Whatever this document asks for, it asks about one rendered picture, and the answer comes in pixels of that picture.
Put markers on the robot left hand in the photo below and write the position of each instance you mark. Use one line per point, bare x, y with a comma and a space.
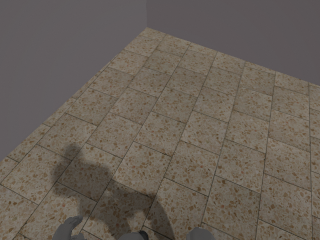
64, 231

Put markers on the robot right thigh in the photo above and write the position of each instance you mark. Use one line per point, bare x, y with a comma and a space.
200, 234

